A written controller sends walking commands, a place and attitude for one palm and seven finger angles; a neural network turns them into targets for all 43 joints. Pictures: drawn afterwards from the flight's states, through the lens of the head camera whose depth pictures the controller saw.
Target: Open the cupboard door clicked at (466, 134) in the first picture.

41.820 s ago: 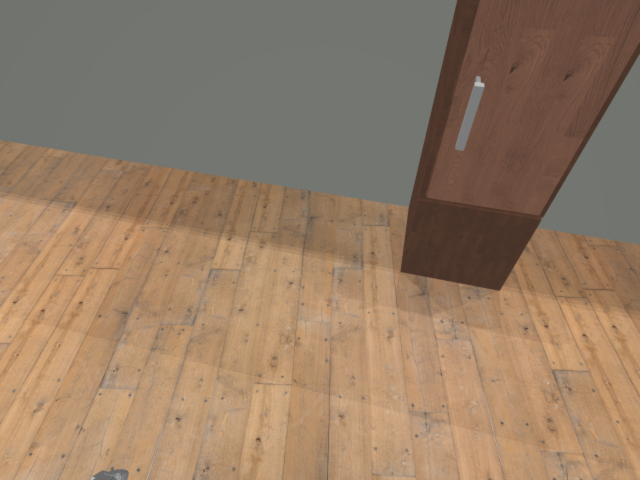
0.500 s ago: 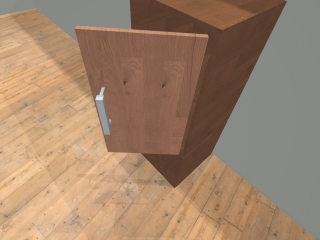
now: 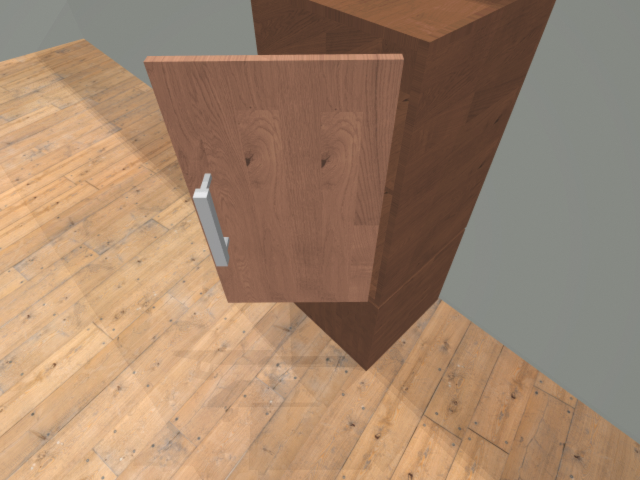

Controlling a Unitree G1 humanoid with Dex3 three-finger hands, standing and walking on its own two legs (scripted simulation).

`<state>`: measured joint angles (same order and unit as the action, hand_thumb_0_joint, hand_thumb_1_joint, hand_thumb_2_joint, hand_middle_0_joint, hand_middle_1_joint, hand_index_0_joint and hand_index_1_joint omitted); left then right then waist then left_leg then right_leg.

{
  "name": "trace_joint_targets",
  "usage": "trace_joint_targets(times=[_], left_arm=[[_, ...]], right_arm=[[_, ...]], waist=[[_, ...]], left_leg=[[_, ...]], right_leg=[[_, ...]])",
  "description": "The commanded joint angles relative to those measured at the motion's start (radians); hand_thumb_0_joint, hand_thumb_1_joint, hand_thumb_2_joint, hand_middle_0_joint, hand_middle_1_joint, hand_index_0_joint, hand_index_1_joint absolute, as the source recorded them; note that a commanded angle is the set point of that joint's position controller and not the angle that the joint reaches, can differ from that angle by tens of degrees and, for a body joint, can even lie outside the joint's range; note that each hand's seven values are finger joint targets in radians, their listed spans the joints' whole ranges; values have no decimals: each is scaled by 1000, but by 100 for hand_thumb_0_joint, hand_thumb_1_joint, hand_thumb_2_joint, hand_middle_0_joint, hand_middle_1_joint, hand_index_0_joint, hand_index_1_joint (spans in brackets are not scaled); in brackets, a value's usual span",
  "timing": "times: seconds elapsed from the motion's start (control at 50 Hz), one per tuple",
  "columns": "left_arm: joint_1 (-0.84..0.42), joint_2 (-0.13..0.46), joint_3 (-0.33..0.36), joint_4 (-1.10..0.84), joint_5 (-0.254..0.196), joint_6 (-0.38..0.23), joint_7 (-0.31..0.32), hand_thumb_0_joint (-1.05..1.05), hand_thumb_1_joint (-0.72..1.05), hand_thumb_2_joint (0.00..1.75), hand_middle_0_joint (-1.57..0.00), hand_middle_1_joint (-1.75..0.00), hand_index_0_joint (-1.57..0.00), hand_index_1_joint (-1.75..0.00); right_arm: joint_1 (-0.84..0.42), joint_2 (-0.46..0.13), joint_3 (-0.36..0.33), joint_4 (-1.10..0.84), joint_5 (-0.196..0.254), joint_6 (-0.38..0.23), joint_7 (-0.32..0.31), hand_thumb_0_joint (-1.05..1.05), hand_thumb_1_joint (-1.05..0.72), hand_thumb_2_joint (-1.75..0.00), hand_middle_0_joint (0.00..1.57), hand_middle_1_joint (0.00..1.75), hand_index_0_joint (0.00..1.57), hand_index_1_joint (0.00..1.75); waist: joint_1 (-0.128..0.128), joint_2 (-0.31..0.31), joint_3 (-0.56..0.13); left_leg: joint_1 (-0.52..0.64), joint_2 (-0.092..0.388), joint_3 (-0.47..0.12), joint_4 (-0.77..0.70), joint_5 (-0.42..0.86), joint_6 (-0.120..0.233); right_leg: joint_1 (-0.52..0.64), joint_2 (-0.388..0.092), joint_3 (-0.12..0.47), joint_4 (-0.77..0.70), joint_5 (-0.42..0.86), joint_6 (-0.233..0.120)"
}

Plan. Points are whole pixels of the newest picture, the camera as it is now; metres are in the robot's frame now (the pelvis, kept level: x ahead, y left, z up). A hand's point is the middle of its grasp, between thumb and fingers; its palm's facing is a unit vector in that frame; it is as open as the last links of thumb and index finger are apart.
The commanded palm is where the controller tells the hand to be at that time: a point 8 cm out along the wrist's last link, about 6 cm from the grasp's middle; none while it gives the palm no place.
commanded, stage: come to a stop and stand still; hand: left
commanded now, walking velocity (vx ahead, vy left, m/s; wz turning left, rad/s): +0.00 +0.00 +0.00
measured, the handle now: (215, 222) +0.53 +0.22 -0.02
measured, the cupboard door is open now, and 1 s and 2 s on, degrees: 46 46 46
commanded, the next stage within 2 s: look again from close up in 0.02 s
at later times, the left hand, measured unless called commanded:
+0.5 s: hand out of the picture +0.00 +0.14 -0.17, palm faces +0.00 -0.98 -0.18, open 7.4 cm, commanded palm none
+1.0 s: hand (216, 410) +0.20 +0.14 -0.01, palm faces +0.10 -0.99 -0.03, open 7.8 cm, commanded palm +0.13 +0.21 -0.06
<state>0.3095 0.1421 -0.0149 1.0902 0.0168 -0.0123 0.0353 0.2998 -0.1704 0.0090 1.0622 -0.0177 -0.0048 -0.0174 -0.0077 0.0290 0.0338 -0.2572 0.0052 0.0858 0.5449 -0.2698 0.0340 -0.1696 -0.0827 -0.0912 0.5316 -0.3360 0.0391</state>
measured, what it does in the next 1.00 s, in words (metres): stands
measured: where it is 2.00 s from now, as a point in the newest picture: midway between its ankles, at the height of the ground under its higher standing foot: outside the picture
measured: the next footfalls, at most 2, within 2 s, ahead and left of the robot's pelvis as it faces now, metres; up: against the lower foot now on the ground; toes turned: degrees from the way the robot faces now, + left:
none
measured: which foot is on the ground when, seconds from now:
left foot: down 0.00-1.00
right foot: down 0.00-1.00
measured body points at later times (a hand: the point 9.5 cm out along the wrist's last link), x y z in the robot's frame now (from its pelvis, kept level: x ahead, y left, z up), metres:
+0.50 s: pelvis +0.00 -0.02 +0.01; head +0.01 -0.02 +0.46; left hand +0.00 +0.20 -0.15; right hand +0.01 -0.25 -0.15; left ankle +0.02 +0.10 -0.73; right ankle -0.03 -0.14 -0.73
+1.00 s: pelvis -0.02 -0.03 -0.04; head +0.01 -0.04 +0.41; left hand +0.19 +0.20 +0.00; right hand +0.15 -0.29 -0.12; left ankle +0.02 +0.10 -0.73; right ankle -0.03 -0.14 -0.73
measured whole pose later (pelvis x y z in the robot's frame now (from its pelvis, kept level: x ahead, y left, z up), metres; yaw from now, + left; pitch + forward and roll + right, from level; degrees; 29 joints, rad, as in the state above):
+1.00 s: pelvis -0.02 -0.03 -0.04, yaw -1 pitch +10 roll +1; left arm 0.33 0.15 0.13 0.22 -0.20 -0.53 -0.14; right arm 0.17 -0.24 -0.06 0.70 0.00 -0.27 -0.02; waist -0.01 -0.01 -0.13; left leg -0.67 0.06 0.07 0.87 -0.37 -0.01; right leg -0.60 -0.06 -0.09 0.91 -0.47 -0.01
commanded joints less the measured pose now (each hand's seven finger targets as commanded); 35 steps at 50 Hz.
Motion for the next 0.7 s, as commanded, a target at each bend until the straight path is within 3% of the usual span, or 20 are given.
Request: trace_joint_targets(times=[0.0,0.26,0.68], left_arm=[[54,106,19,-39,-1,-9,6,0,90,90,-20,-30,-20,-30],[49,135,20,-37,-2,-16,3,0,90,90,-20,-30,-20,-30],[52,129,25,-6,-3,-15,1,0,90,90,-20,-30,-20,-30]], right_arm=[[30,-87,-18,-47,3,-20,2,0,-90,-90,20,30,20,30],[-1,-85,-14,-6,6,-24,0,0,-90,-90,20,30,20,30],[-14,-82,-17,39,7,-24,-9,0,-90,-90,20,30,20,30]], waist=[[7,-46,64],[16,-53,38],[19,-28,29]], left_leg=[[-21,84,-113,-157,46,9],[41,92,-77,-149,160,-3],[66,104,-70,-160,202,-13]], right_leg=[[-73,-27,54,-110,29,-63],[-48,-42,75,-153,149,-62],[-20,-42,72,-174,210,-63]])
